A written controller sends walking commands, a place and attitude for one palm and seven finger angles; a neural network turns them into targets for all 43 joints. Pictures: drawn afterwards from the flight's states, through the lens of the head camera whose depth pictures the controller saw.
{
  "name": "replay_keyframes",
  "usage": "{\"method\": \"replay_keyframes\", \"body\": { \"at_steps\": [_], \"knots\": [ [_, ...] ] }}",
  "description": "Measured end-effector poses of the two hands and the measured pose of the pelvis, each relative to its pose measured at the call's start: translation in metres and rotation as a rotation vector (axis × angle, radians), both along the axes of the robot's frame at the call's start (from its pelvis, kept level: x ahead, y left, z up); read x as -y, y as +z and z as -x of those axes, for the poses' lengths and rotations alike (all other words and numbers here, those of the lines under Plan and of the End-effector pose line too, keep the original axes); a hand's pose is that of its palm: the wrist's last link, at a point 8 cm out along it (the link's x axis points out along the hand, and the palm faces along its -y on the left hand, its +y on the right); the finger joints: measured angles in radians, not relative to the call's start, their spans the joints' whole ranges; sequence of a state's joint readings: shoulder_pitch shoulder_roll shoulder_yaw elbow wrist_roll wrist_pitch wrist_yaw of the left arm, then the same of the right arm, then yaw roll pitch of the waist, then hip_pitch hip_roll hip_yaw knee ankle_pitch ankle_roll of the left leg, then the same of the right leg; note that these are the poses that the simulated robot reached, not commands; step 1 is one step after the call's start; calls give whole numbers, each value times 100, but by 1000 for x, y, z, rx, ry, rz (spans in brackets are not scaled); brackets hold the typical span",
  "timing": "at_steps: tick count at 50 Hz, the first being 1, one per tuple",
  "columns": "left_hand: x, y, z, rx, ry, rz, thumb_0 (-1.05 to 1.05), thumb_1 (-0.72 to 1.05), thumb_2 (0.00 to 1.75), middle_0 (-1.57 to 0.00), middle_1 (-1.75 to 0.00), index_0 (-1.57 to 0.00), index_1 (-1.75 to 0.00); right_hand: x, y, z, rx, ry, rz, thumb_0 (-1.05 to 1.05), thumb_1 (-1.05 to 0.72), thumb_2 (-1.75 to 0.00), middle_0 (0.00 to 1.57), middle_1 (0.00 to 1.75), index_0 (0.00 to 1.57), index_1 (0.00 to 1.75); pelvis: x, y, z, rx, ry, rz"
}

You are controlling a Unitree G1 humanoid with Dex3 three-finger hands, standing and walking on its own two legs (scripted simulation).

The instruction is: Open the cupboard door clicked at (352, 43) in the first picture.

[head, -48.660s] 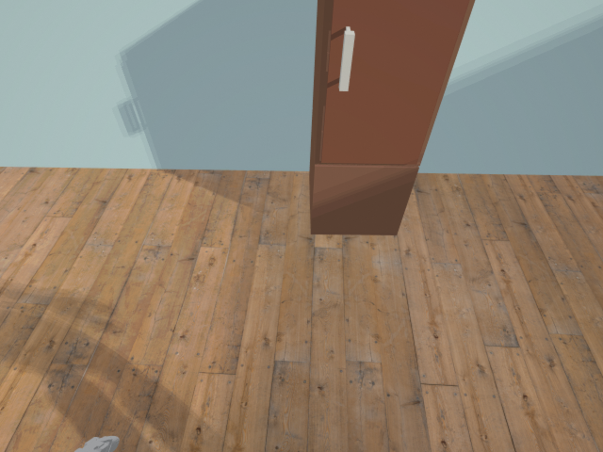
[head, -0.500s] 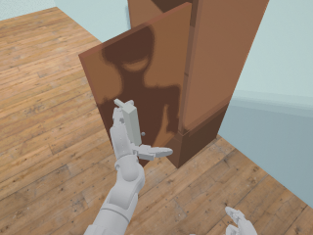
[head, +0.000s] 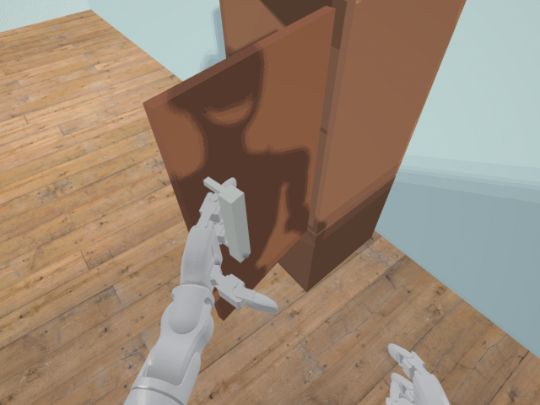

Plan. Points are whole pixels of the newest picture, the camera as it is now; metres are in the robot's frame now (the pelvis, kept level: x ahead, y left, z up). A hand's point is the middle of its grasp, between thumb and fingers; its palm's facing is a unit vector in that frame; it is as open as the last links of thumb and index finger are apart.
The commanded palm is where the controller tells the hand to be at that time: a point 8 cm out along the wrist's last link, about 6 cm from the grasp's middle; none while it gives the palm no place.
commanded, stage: slide the hand sideways off the handle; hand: left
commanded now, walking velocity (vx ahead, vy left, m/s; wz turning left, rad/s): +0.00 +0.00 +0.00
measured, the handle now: (226, 220) +0.37 +0.09 +0.07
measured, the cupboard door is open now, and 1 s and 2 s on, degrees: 100 100 100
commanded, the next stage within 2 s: draw the hand back to the body in 0.76 s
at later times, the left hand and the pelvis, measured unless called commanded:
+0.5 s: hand (215, 295) +0.25 +0.09 +0.07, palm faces -0.04 -1.00 -0.03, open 16.3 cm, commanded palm +0.22 +0.15 +0.07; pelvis +0.03 -0.01 -0.01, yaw +1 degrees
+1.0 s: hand (190, 308) +0.23 +0.12 +0.08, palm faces -0.04 -1.00 -0.06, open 16.3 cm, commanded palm +0.20 +0.18 +0.09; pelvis +0.02 -0.02 -0.02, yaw +1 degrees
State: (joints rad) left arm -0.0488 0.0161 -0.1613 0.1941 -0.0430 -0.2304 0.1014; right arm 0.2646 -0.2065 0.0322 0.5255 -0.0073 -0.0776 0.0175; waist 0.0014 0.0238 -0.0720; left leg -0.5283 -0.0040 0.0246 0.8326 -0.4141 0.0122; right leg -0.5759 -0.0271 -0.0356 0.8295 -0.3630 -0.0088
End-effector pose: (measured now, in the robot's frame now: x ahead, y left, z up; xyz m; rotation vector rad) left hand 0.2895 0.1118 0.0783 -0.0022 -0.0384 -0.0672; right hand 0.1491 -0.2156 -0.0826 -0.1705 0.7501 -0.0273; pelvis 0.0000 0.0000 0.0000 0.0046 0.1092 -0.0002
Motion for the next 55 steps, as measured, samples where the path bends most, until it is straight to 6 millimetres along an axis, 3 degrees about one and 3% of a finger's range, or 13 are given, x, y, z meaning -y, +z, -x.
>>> {"method": "replay_keyframes", "body": {
  "at_steps": [11, 22, 38, 45, 55],
  "knots": [
    [-16, -5, 40, -38, 14, -12, -1, -50, 30, -14, -31, -14, -30, 0, 7, -33, 40, 18, 7, 1, -90, -90, 20, 30, 20, 30, 3, -1, -19, -10, 7, 7],
    [-31, -2, 55, -30, 30, -28, -1, -50, 30, -15, -30, -14, -30, 0, 6, -59, 103, 45, 4, 1, -91, -90, 20, 30, 20, 30, 11, -8, -25, -34, 26, 9],
    [-54, -7, 83, -56, 44, -50, -1, -50, 30, -15, -30, -15, -30, 20, 0, -46, 109, 13, 34, 1, -90, -90, 20, 30, 21, 30, 19, -15, -23, -46, 31, 13],
    [-54, -9, 82, -46, 29, -44, -1, -50, 30, -15, -30, -15, -30, 24, -2, -39, 119, -2, 44, 1, -90, -90, 20, 30, 20, 30, 17, -18, -18, -49, 32, 16],
    [-78, 16, 84, -17, 63, -78, -1, -50, 30, -15, -30, -15, -30, 14, 7, -37, 139, -22, 18, 1, -90, -90, 20, 30, 20, 30, 14, -10, -21, -21, 24, 19]
  ]
}}
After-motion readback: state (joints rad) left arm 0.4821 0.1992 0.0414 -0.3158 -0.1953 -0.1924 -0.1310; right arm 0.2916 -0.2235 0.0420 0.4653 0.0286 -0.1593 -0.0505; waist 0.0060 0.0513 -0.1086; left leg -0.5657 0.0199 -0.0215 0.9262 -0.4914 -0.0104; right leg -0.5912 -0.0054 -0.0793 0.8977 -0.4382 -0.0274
